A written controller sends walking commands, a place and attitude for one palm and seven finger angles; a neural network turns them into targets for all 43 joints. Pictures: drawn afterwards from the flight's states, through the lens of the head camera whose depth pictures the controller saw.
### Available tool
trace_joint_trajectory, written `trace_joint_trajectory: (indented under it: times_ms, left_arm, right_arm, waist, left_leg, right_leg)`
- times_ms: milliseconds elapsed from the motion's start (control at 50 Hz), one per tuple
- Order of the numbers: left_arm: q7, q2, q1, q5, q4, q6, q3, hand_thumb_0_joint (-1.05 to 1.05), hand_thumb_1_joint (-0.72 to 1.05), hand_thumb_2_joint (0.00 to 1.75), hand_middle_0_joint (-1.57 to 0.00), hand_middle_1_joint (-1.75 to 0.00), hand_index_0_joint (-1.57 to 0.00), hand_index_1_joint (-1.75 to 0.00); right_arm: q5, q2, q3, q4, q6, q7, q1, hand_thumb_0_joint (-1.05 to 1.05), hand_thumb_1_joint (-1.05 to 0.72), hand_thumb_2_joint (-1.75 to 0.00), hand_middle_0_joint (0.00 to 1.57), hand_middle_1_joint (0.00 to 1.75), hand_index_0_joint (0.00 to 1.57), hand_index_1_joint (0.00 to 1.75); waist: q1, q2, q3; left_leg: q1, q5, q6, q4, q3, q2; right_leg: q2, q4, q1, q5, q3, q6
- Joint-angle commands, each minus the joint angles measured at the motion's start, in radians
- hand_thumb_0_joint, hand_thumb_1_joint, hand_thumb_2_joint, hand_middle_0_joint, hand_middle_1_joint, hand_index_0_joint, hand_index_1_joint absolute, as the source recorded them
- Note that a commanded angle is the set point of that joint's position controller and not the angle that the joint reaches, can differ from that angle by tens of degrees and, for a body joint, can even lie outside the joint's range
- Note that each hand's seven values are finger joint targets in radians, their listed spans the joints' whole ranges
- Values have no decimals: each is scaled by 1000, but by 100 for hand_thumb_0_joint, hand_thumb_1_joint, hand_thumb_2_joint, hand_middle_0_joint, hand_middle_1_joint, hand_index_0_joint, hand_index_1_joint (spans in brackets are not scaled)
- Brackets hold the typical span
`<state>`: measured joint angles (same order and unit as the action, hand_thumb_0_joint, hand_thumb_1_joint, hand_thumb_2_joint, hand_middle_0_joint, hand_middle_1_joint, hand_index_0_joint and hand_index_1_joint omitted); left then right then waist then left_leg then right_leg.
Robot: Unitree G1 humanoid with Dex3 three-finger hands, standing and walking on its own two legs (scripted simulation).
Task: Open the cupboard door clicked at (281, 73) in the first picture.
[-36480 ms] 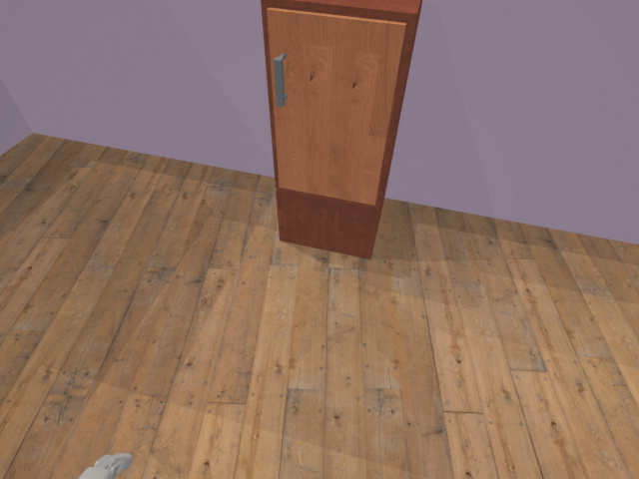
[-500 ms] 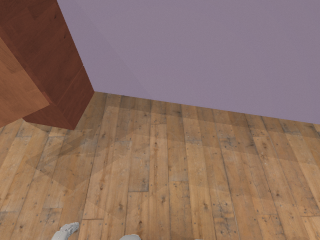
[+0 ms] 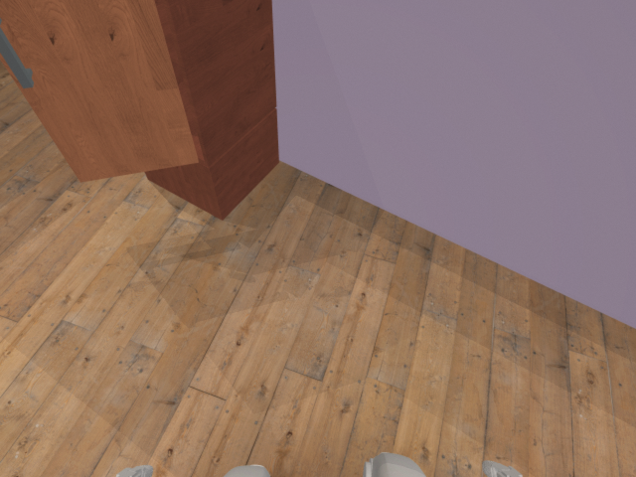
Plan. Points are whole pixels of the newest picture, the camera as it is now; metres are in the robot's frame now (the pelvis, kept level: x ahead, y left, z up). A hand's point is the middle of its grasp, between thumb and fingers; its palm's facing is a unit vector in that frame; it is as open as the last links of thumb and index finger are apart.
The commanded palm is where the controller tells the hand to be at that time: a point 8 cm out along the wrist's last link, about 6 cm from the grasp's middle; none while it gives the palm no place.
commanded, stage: turn to face it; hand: left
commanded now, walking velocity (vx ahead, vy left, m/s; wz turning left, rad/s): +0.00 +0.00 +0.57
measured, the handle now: (12, 52) +0.89 +0.72 -0.02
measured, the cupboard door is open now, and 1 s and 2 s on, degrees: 48 48 48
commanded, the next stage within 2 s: take the last steps up to it in 0.46 s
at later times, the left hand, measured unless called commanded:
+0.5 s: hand out of the picture +0.01 +0.16 -0.18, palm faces +0.29 -0.94 -0.20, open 7.4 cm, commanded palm none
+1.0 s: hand out of the picture -0.03 +0.14 -0.15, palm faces +0.46 -0.86 -0.23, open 7.4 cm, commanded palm none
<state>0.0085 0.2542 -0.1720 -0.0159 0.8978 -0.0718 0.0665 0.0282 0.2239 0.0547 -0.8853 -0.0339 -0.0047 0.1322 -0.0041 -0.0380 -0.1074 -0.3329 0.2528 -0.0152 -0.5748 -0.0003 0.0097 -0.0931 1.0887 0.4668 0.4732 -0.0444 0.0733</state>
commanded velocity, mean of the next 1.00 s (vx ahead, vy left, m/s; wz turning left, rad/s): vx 0.14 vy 0.07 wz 0.30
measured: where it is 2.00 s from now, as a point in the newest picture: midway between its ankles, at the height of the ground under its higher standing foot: (238, 405)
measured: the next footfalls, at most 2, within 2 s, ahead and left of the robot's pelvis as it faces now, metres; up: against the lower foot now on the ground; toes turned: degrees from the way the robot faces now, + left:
right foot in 0.18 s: +0.06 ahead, -0.16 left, +0.00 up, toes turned +3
left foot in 0.50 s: +0.03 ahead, +0.09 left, +0.00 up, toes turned +18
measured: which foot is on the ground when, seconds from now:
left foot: down 0.00-0.16, up 0.18-0.48, down 0.50-0.78, up 0.80-1.00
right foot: up 0.00-0.16, down 0.18-0.50, up 0.52-0.78, down 0.80-1.00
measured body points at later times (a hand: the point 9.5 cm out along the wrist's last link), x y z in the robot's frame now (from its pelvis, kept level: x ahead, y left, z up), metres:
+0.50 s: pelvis +0.01 -0.03 +0.00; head +0.05 -0.01 +0.44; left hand -0.01 +0.21 -0.16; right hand +0.18 -0.25 -0.14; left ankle -0.01 +0.08 -0.73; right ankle +0.02 -0.16 -0.73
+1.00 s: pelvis +0.06 -0.02 +0.02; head +0.10 -0.03 +0.46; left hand -0.05 +0.18 -0.13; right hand +0.23 -0.23 -0.14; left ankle +0.03 +0.13 -0.65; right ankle +0.05 -0.17 -0.73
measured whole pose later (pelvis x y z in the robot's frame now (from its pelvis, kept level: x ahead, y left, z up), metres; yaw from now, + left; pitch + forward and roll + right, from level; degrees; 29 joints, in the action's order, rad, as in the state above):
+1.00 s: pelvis +0.06 -0.02 +0.02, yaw +25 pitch +0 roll +2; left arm 0.00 0.16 -0.36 -0.02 1.02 0.05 0.04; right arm 0.03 0.24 0.07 -0.99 -0.06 -0.04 0.19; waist 0.02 0.00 -0.05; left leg -0.55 0.26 0.03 -1.02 0.03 -0.05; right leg -0.12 0.38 0.07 0.31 -0.13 0.04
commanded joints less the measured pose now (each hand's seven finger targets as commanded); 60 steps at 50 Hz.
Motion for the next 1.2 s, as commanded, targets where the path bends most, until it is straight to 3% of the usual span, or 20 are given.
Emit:
trace_joint_trajectory:
  times_ms: [0, 100, 120, 160, 260, 360, 420, 440, 480, 720, 740, 760, 780, 800, 860, 940, 1060, 1120, 1160, 1180]
  left_arm:
    - [-5, 67, 16, 2, -95, 37, 21, 0, 90, 90, -20, -30, -20, -30]
    - [0, 74, -88, 4, -73, 53, 24, 0, 90, 90, -20, -30, -20, -30]
    - [6, 110, -131, 0, -64, 62, 34, 0, 90, 90, -20, -30, -20, -30]
    - [20, 236, -129, -15, -79, 72, 51, 0, 90, 90, -20, -30, -20, -30]
    - [23, 119, -22, -8, -94, 80, 18, 0, 90, 90, -20, -30, -20, -30]
    - [21, 164, -120, -15, -47, 81, 35, 0, 90, 90, -20, -30, -20, -30]
    - [16, 157, -102, -2, -27, 80, 37, 0, 90, 90, -20, -30, -20, -30]
    - [12, 137, -92, 8, -33, 77, 32, 0, 90, 90, -20, -30, -20, -30]
    - [12, 40, -52, 13, -73, 60, -1, 0, 90, 90, -20, -30, -20, -30]
    - [-29, 21, -146, -4, 28, 76, 15, 0, 90, 90, -20, -30, -20, -30]
    - [-25, 49, -228, -10, 52, 86, 26, 0, 90, 90, -20, -30, -20, -30]
    - [-11, 150, -298, -25, 69, 95, 48, 0, 90, 90, -20, -30, -20, -30]
    - [0, 185, -308, -14, 61, 99, 46, 0, 90, 90, -20, -30, -20, -30]
    - [5, 164, -247, -6, 43, 100, 44, 0, 90, 90, -20, -30, -20, -30]
    - [5, 83, -144, -6, 39, 130, 21, 0, 90, 90, -20, -30, -20, -30]
    - [6, 84, -235, -8, 90, 149, 20, 0, 90, 90, -20, -30, -20, -30]
    - [5, 120, -267, -15, 140, 142, 25, 0, 90, 90, -20, -30, -20, -30]
    - [-1, 105, -217, -10, 130, 134, 25, 0, 90, 90, -20, -30, -20, -30]
    - [-11, 2, -219, 4, 77, 124, 1, 0, 90, 90, -20, -30, -20, -30]
    - [-4, 2, -138, 4, 49, 118, -2, 0, 90, 90, -20, -30, -20, -30]
  right_arm:
    - [2, 216, 56, 54, 13, 16, 18, 0, -90, -90, 20, 30, 20, 30]
    - [-5, 210, 63, 64, 0, 9, -29, 0, -90, -90, 20, 30, 20, 30]
    - [-11, 176, 60, 74, -2, 6, -39, 0, -90, -90, 20, 30, 20, 30]
    - [-14, 118, 52, 107, -2, -3, -60, 0, -90, -90, 20, 30, 20, 30]
    - [-14, 83, 37, 50, -18, -16, -24, 0, -90, -90, 20, 30, 20, 30]
    - [-21, 38, 12, 41, -2, -18, -67, 0, -90, -90, 20, 30, 20, 30]
    - [-18, 58, 12, 9, 12, -11, 18, 0, -90, -90, 20, 30, 20, 30]
    - [-14, 102, 22, -5, 21, -7, 59, 0, -90, -90, 20, 30, 20, 30]
    - [-4, 248, 54, -19, 19, 13, 140, 0, -90, -90, 20, 30, 20, 30]
    - [-2, 168, 31, -18, 22, 17, 17, 0, -90, -90, 20, 30, 20, 30]
    - [-10, 137, 29, -9, 23, 14, 1, 0, -90, -90, 20, 30, 20, 30]
    - [-23, 53, 16, 18, 28, 6, -7, 0, -90, -90, 20, 30, 20, 30]
    - [-4, 97, 21, 59, 28, -5, -97, 0, -90, -90, 20, 30, 20, 30]
    - [2, 117, 27, 68, 23, -14, -113, 0, -90, -90, 20, 30, 20, 30]
    - [4, 94, 29, 16, 16, -29, -69, 0, -90, -90, 20, 30, 20, 30]
    - [-9, 27, 10, 0, 19, -46, -77, 0, -90, -90, 20, 30, 20, 30]
    - [-14, 3, -11, 11, 43, -57, -113, 0, -90, -90, 20, 30, 20, 30]
    - [-1, 86, 10, -71, 63, -35, 161, 0, -90, -90, 20, 30, 20, 30]
    - [6, 269, 59, -127, 68, 3, 407, 0, -90, -90, 20, 30, 20, 30]
    - [0, 265, 56, -128, 58, 16, 381, 0, -90, -90, 20, 30, 20, 30]
  waist:
    - [-16, 175, 145]
    - [32, 178, 159]
    - [58, 88, 161]
    - [77, -294, 133]
    - [1, -203, 98]
    - [51, -157, 148]
    - [4, -135, 171]
    - [-19, -46, 204]
    - [-62, 319, 225]
    - [51, 155, 103]
    - [94, 48, 97]
    - [133, -297, 87]
    - [149, -302, 1]
    - [107, -130, -44]
    - [36, -197, -39]
    - [53, -125, 14]
    - [67, -165, 44]
    - [-66, -52, 162]
    - [-143, 366, 348]
    - [-135, 294, 282]
  left_leg:
    - [79, -134, -135, 237, -262, -222]
    - [-51, -87, -93, 148, -276, -164]
    - [-146, -2, -50, 58, -234, -100]
    - [-289, 358, 42, -450, -42, 46]
    - [-217, 214, 64, -535, -5, -20]
    - [-92, 202, 60, -171, 86, 9]
    - [93, -2, 40, 97, 81, 15]
    - [238, -161, 17, 174, 31, -43]
    - [330, -703, -205, 203, -370, -406]
    - [-53, 269, -113, 208, -204, -150]
    - [-182, 313, -74, 60, -146, -74]
    - [-419, 341, -6, -247, 4, 49]
    - [-466, 339, 10, -476, -42, 16]
    - [-465, 237, 9, -552, -93, -43]
    - [-407, 42, 39, -595, -74, -96]
    - [-353, -11, 63, -399, 43, -75]
    - [-165, 1, 32, -80, 119, -37]
    - [266, -31, -4, 93, 149, 1]
    - [577, -64, -163, 226, -391, -381]
    - [516, -25, -205, 285, -384, -414]
  right_leg:
    - [19, -156, -31, -17, 20, -2]
    - [77, -522, -294, -165, -19, -13]
    - [14, -673, -402, -179, 42, -27]
    - [-405, -872, -341, -199, 460, -215]
    - [-219, -728, -311, -635, 83, -191]
    - [-230, -641, -429, -797, 38, -186]
    - [-200, -539, -364, -733, -10, -121]
    - [-173, -445, -269, -641, -45, -77]
    - [-14, -145, 14, 181, -41, 1]
    - [84, -519, -338, -74, -83, -43]
    - [33, -674, -487, -56, -14, -56]
    - [-243, -865, -616, 168, 334, -133]
    - [-423, -997, -456, 249, 590, -213]
    - [-438, -1011, -382, 262, 539, -246]
    - [-303, -948, -326, -47, 273, -180]
    - [-242, -880, -447, -472, 44, -154]
    - [-255, -790, -461, -613, -40, -138]
    - [-197, -460, -300, -650, -123, -95]
    - [28, 81, 96, 150, -116, -42]
    - [1, 211, 177, 141, -13, -77]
